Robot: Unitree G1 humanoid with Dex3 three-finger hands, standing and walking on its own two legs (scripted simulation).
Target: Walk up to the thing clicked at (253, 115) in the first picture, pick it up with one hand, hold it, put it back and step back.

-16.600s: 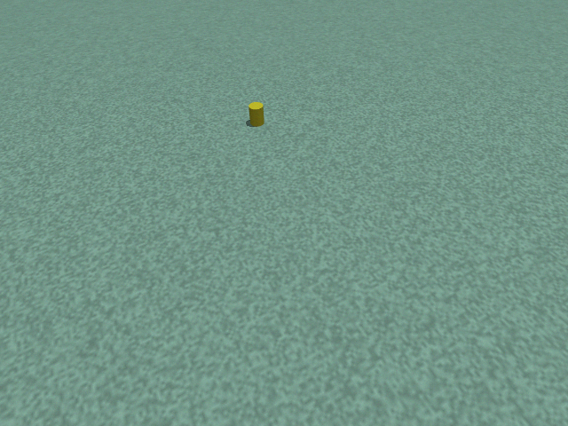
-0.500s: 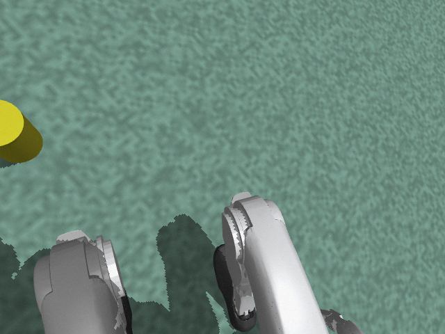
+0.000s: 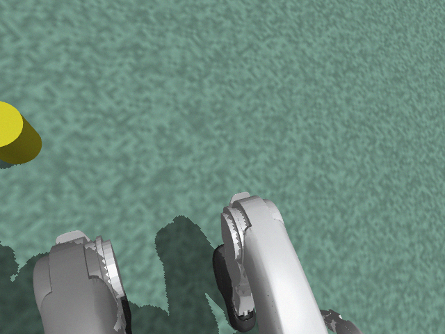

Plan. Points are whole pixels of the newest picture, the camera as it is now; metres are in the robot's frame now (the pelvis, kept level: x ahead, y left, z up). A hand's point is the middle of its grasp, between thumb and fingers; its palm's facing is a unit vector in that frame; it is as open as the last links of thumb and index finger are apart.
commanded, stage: rise first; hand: left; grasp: from above
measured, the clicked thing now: (7, 135) +0.52 +0.32 -0.27
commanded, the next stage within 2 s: approach in 0.10 s
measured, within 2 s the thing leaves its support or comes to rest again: neither
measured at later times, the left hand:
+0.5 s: hand out of the picture +0.51 +0.31 -0.16, palm faces -0.42 -0.07 -0.91, open 14.1 cm
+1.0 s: hand out of the picture +0.49 +0.33 -0.18, palm faces -0.49 -0.09 -0.87, open 14.0 cm
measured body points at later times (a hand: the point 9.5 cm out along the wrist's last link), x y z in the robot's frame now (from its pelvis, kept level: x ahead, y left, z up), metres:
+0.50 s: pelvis +0.00 +0.00 +0.00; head +0.25 +0.10 +0.36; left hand +0.53 +0.31 -0.10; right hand +0.05 -0.27 -0.08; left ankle +0.08 +0.13 -0.29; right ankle +0.11 -0.14 -0.29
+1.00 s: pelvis +0.00 -0.01 -0.01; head +0.26 +0.09 +0.34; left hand +0.51 +0.33 -0.13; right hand +0.04 -0.27 -0.09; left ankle +0.08 +0.13 -0.29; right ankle +0.11 -0.14 -0.29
